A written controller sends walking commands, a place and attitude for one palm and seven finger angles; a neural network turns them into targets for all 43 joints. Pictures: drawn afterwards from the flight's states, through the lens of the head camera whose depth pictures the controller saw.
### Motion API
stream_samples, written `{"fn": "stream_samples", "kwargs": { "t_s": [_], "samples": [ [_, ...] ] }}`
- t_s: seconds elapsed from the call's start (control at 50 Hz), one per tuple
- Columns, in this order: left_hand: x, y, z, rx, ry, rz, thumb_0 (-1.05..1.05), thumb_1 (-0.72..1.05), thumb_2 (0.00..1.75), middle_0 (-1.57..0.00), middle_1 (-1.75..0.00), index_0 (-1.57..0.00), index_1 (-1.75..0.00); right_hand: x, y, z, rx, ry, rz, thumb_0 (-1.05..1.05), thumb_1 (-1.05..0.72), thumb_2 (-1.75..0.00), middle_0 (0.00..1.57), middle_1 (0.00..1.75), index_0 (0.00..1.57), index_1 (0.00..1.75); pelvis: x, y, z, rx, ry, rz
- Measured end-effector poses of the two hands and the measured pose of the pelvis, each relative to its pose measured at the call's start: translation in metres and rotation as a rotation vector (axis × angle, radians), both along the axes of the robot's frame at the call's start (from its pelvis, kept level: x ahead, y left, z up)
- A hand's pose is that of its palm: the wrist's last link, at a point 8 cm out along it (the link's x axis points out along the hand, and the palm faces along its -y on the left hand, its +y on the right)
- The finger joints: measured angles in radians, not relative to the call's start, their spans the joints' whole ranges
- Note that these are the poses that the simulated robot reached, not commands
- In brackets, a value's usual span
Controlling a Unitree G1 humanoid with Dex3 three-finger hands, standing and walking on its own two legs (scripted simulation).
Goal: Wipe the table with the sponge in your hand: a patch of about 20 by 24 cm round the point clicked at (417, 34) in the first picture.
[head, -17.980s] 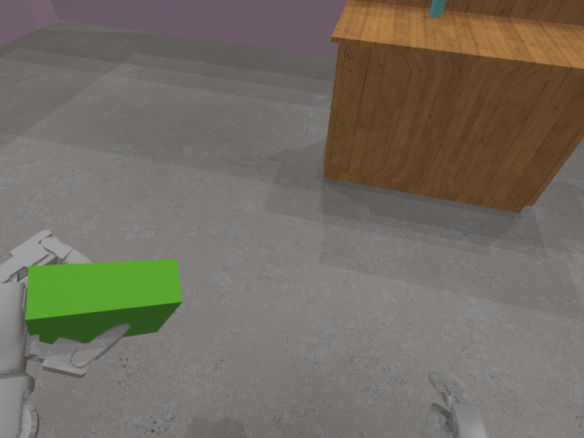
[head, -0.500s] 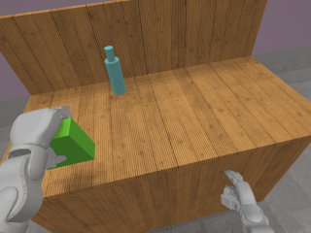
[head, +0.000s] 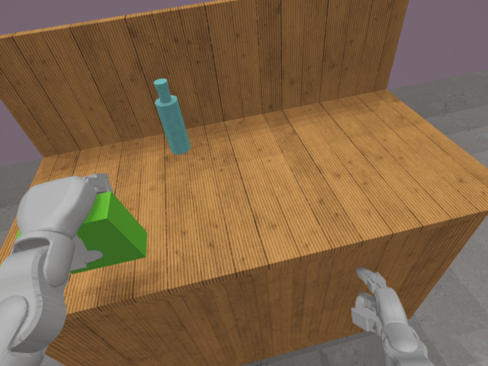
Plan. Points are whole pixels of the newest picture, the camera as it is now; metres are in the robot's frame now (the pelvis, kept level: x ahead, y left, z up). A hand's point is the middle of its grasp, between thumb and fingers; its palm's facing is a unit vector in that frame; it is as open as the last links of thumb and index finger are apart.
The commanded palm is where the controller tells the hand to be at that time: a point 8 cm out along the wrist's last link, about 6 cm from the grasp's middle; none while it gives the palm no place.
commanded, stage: move the sponge above the wiping area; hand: left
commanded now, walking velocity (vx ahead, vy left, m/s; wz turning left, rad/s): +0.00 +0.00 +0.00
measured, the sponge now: (97, 242) +0.23 +0.29 +0.11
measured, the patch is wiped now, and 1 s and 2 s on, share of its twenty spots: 0.00 0.00 0.00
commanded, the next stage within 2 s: none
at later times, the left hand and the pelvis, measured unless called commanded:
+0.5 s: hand (75, 234) +0.22 +0.31 +0.14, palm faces +0.09 -0.06 -0.99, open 9.2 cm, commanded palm +0.19 +0.29 +0.21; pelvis +0.01 +0.01 +0.00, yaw +0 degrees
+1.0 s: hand (83, 234) +0.24 +0.31 +0.12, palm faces +0.08 -0.07 -0.99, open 9.2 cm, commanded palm +0.20 +0.30 +0.20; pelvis +0.00 +0.01 +0.00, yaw +0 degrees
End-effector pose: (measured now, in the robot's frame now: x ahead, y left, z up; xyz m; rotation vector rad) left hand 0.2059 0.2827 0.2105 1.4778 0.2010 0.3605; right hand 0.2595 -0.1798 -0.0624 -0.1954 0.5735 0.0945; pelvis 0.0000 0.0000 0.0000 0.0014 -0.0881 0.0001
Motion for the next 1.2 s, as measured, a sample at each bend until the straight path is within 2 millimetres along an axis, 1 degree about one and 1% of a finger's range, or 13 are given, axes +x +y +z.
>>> {"fn": "stream_samples", "kwargs": {
  "t_s": [0.08, 0.16, 0.26, 0.38, 0.46, 0.56, 0.7, 0.76, 0.84, 0.9, 0.98, 1.06, 1.2],
  "samples": [
    [-0.002, 0.002, -0.001, 0.000, 0.008, 0.008, 0.00, -0.43, 1.05, -0.81, -1.39, -0.82, -1.39, 0.001, -0.005, 0.001, 0.001, 0.000, -0.013, 0.01, -0.90, -0.90, 0.21, 0.30, 0.20, 0.30, 0.003, -0.001, 0.000, 0.002, 0.004, -0.005],
    [-0.007, 0.009, -0.005, 0.001, 0.029, 0.030, 0.00, -0.43, 1.05, -0.81, -1.39, -0.82, -1.39, 0.001, -0.009, 0.001, -0.006, 0.004, -0.020, 0.01, -0.90, -0.90, 0.20, 0.30, 0.20, 0.30, 0.005, -0.002, 0.000, 0.001, 0.006, -0.006],
    [-0.012, 0.015, -0.012, -0.013, 0.047, 0.041, 0.00, -0.43, 1.05, -0.81, -1.39, -0.82, -1.39, 0.001, -0.010, -0.001, -0.022, 0.010, -0.021, 0.01, -0.90, -0.90, 0.20, 0.30, 0.20, 0.30, 0.007, 0.000, 0.000, -0.003, 0.004, 0.003],
    [-0.008, 0.016, -0.020, -0.013, 0.057, 0.008, 0.00, -0.43, 1.05, -0.81, -1.39, -0.82, -1.39, 0.000, -0.003, -0.003, -0.029, 0.018, -0.017, 0.01, -0.90, -0.90, 0.20, 0.30, 0.20, 0.30, 0.007, 0.003, 0.000, -0.006, 0.001, 0.005],
    [-0.007, 0.017, -0.018, -0.008, 0.036, -0.008, 0.00, -0.43, 1.05, -0.81, -1.39, -0.82, -1.39, -0.001, 0.004, -0.003, -0.019, 0.023, -0.011, 0.01, -0.90, -0.90, 0.20, 0.30, 0.20, 0.30, 0.008, 0.006, 0.001, -0.007, 0.002, 0.000],
    [-0.008, 0.021, -0.016, -0.015, 0.011, 0.013, 0.00, -0.43, 1.05, -0.81, -1.39, -0.82, -1.39, -0.002, 0.011, -0.003, -0.007, 0.028, -0.002, 0.01, -0.90, -0.90, 0.21, 0.30, 0.20, 0.30, 0.008, 0.010, 0.001, -0.008, 0.006, 0.001],
    [-0.003, 0.026, -0.029, -0.032, 0.052, 0.038, 0.00, -0.43, 1.05, -0.81, -1.39, -0.82, -1.39, -0.001, 0.020, -0.003, -0.010, 0.031, 0.008, 0.01, -0.90, -0.90, 0.21, 0.30, 0.20, 0.30, 0.005, 0.015, 0.001, -0.009, 0.008, 0.010],
    [0.001, 0.024, -0.034, -0.034, 0.064, 0.019, 0.00, -0.43, 1.05, -0.81, -1.39, -0.82, -1.39, -0.001, 0.021, -0.002, -0.014, 0.031, 0.006, 0.01, -0.90, -0.90, 0.21, 0.30, 0.20, 0.30, 0.004, 0.016, 0.001, -0.009, 0.007, 0.009],
    [0.004, 0.017, -0.033, -0.030, 0.043, -0.017, 0.00, -0.43, 1.05, -0.81, -1.39, -0.82, -1.39, -0.003, 0.022, -0.001, -0.012, 0.029, 0.007, 0.01, -0.90, -0.90, 0.21, 0.30, 0.20, 0.30, 0.003, 0.017, 0.002, -0.009, 0.006, 0.006],
    [0.006, 0.017, -0.032, -0.024, 0.030, -0.015, 0.00, -0.43, 1.05, -0.81, -1.39, -0.82, -1.39, -0.005, 0.022, -0.002, -0.010, 0.036, 0.008, 0.01, -0.90, -0.90, 0.21, 0.30, 0.20, 0.30, 0.003, 0.016, 0.002, -0.009, 0.007, 0.004],
    [0.006, 0.022, -0.033, -0.024, 0.031, 0.023, 0.00, -0.43, 1.05, -0.81, -1.39, -0.82, -1.39, -0.008, 0.019, -0.004, -0.006, 0.048, 0.003, 0.01, -0.90, -0.90, 0.21, 0.30, 0.20, 0.30, 0.003, 0.015, 0.002, -0.008, 0.008, 0.002],
    [0.006, 0.026, -0.038, -0.029, 0.061, 0.054, 0.00, -0.43, 1.05, -0.81, -1.40, -0.82, -1.39, -0.010, 0.015, -0.006, -0.009, 0.055, -0.004, 0.01, -0.90, -0.90, 0.21, 0.30, 0.20, 0.30, 0.002, 0.014, 0.001, -0.009, 0.008, 0.006],
    [0.005, 0.018, -0.046, -0.026, 0.093, 0.007, 0.00, -0.43, 1.05, -0.81, -1.40, -0.82, -1.39, -0.015, 0.005, -0.009, -0.020, 0.057, -0.021, 0.01, -0.90, -0.90, 0.21, 0.30, 0.20, 0.30, 0.003, 0.011, 0.001, -0.010, 0.006, 0.008]
  ]
}}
